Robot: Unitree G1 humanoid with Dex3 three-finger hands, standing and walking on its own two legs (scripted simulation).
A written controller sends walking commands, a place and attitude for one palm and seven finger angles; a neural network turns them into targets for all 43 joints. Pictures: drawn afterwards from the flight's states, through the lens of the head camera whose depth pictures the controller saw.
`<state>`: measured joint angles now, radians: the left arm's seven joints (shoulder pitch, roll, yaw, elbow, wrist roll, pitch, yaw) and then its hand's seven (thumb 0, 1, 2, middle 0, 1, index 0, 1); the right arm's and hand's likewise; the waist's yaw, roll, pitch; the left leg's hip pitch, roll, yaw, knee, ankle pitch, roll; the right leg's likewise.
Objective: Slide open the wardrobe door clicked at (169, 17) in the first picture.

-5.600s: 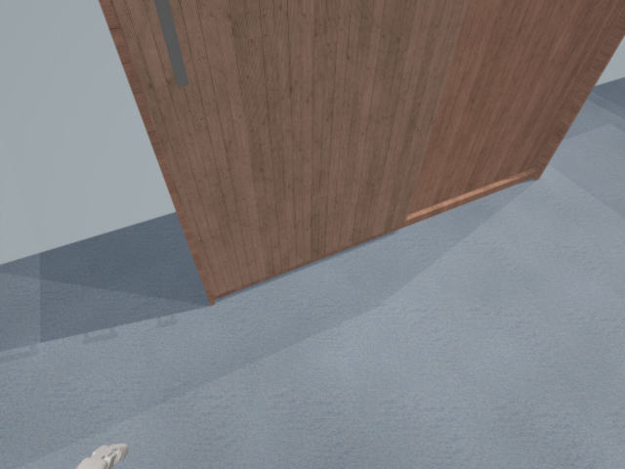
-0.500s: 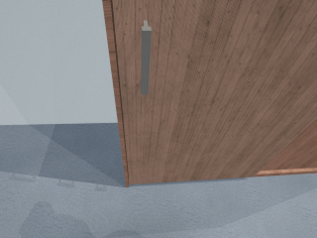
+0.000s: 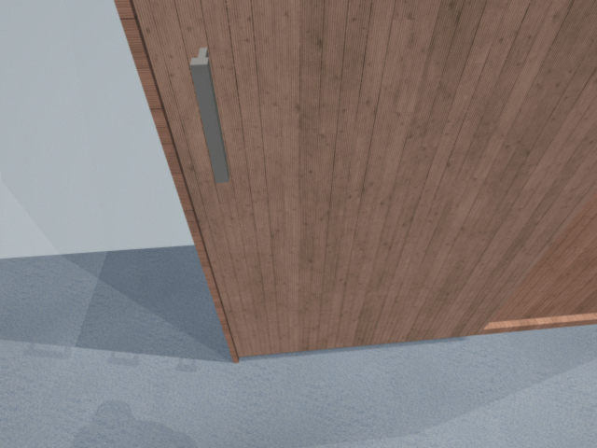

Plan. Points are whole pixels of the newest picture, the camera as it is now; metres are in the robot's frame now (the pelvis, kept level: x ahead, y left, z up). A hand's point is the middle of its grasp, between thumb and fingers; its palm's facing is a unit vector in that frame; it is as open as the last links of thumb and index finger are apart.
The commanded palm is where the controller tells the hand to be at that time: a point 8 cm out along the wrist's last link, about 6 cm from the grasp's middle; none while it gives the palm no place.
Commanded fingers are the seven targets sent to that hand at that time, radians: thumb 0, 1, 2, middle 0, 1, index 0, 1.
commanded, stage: come to a stop and stand still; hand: left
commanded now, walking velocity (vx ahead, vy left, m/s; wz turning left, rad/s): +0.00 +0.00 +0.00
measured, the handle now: (213, 119) +0.52 +0.15 +0.19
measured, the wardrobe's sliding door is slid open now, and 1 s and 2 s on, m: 0.00 0.00 0.00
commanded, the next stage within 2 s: look again from close up in 0.28 s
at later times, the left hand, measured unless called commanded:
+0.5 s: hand out of the picture -0.02 +0.15 -0.18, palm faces +0.03 -0.99 -0.16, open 7.4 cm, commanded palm none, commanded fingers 0.00 0.90 0.90 -0.20 -0.30 -0.20 -0.30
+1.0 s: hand out of the picture -0.03 +0.24 -0.18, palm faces +0.02 -0.98 -0.20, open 7.4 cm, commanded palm none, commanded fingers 0.00 0.90 0.90 -0.20 -0.30 -0.20 -0.30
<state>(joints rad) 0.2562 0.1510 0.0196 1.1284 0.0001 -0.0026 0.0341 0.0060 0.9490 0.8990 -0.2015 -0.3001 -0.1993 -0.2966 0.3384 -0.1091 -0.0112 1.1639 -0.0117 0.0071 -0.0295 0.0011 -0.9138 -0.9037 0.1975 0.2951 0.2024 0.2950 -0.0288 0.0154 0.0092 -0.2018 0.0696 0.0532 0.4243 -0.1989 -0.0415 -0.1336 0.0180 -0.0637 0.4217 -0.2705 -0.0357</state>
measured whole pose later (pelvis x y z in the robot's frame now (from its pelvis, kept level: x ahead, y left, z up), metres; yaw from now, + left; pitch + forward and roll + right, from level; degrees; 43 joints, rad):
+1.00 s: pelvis -0.03 +0.06 +0.00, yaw +0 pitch -1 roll -1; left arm 0.34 0.20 0.00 1.04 0.02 0.01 0.03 0.00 0.91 0.90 -0.20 -0.30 -0.20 -0.30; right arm 0.31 -0.17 0.01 1.03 -0.01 0.00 -0.01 0.00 -0.92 -0.90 0.20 0.30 0.21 0.30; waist 0.00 -0.02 0.00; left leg -0.26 -0.05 0.07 0.46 -0.19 0.08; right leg -0.20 -0.06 -0.04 0.47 -0.25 0.02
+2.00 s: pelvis -0.03 +0.04 +0.00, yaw +0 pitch -1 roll -1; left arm 0.33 0.16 -0.01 1.09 0.01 -0.01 0.03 0.00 0.91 0.90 -0.20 -0.30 -0.20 -0.30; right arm 0.28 -0.14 0.01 1.12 -0.01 -0.01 -0.01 0.00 -0.91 -0.90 0.20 0.30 0.20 0.30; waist 0.00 -0.02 0.03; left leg -0.24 -0.03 0.06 0.44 -0.18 0.06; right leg -0.18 -0.04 -0.04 0.43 -0.23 0.02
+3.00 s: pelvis +0.11 -0.05 -0.02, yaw +6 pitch +0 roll +0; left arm 0.24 0.20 0.07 1.01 0.03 -0.01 0.01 0.02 0.93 0.90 -0.20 -0.30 -0.20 -0.30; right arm 0.31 -0.14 -0.04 1.07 -0.02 0.02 -0.03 0.00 -0.91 -0.90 0.20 0.30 0.21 0.30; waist -0.02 0.00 0.07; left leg -0.26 0.12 0.09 0.66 -0.42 -0.05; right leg -0.36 -0.09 -0.08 0.58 -0.19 0.03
